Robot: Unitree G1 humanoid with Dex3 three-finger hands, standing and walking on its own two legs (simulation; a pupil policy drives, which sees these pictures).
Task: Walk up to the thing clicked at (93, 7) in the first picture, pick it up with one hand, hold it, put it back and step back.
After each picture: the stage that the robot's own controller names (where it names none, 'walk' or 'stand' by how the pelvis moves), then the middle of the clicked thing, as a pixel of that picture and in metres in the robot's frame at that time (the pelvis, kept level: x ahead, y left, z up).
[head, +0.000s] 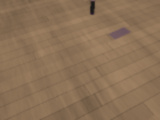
stand; (92, 6) +2.18 -0.12 -0.65
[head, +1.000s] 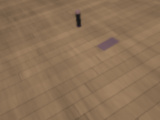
walk; (78, 18) +2.04 +0.20 -0.63
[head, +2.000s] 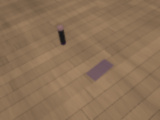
walk; (61, 35) +1.46 +0.34 -0.65
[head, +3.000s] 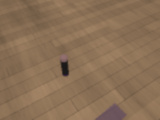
walk; (64, 66) +0.98 +0.23 -0.64
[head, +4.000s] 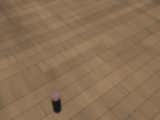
walk; (56, 102) +0.61 +0.19 -0.63
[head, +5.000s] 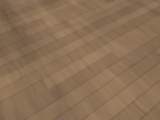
stand; out of the picture +0.39 +0.19 -0.64
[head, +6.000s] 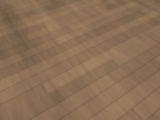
stand; out of the picture +0.39 +0.17 -0.66
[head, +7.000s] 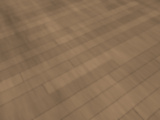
stand; out of the picture +0.39 +0.18 -0.66
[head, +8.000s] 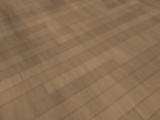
stand; out of the picture +0.38 +0.18 -0.66
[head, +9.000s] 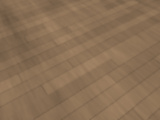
stand; out of the picture +0.38 +0.18 -0.66
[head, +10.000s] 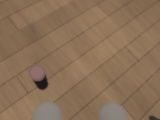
go down; (40, 79) +0.44 +0.20 -0.40
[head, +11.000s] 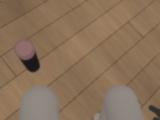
go down; (29, 58) +0.46 +0.23 -0.27
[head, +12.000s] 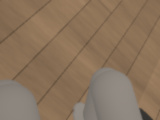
close in; out of the picture +0.43 +0.28 -0.17
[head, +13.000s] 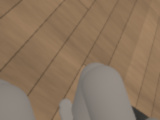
close; out of the picture +0.43 +0.29 -0.15
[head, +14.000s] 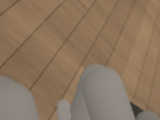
lift; out of the picture +0.41 +0.29 -0.16
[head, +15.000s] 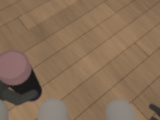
lift; (24, 81) +0.32 +0.20 +0.01
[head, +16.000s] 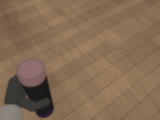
hold; (39, 92) +0.31 +0.16 +0.03
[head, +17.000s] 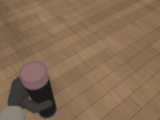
hold; (41, 94) +0.31 +0.16 +0.03
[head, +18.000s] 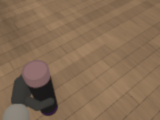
crouch; (43, 92) +0.32 +0.15 +0.02
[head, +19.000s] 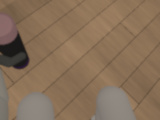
crouch; (11, 47) +0.45 +0.21 -0.05
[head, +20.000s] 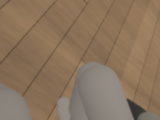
lower; out of the picture +0.43 +0.30 -0.17
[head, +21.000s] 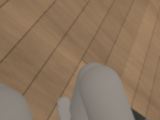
lower; out of the picture +0.43 +0.30 -0.16
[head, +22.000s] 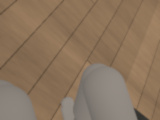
lower; out of the picture +0.42 +0.30 -0.16
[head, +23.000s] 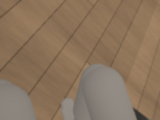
lower; out of the picture +0.40 +0.29 -0.16
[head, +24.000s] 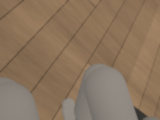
loosen; out of the picture +0.40 +0.28 -0.16
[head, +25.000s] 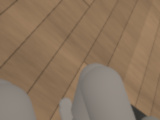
withdraw; out of the picture +0.40 +0.29 -0.16
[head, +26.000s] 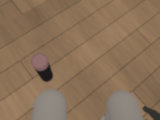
walk; (43, 69) +0.44 +0.22 -0.33
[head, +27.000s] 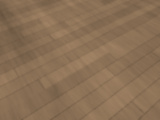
stand; out of the picture +0.37 +0.17 -0.59
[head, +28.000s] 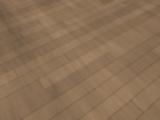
stand; out of the picture +0.38 +0.19 -0.60
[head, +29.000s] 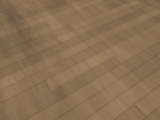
stand; out of the picture +0.39 +0.17 -0.64
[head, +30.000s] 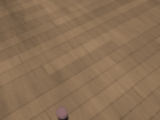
walk; (63, 118) +0.42 +0.14 -0.63
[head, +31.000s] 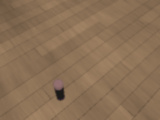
walk; (59, 90) +0.57 +0.18 -0.63
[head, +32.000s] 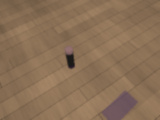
walk; (70, 58) +0.90 +0.18 -0.63
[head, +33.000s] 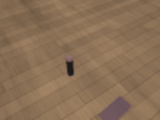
stand; (70, 65) +1.04 +0.16 -0.64
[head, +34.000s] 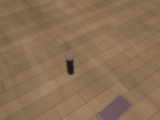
stand; (70, 64) +1.03 +0.16 -0.66
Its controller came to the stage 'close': yes
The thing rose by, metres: 0.68
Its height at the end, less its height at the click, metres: +0.00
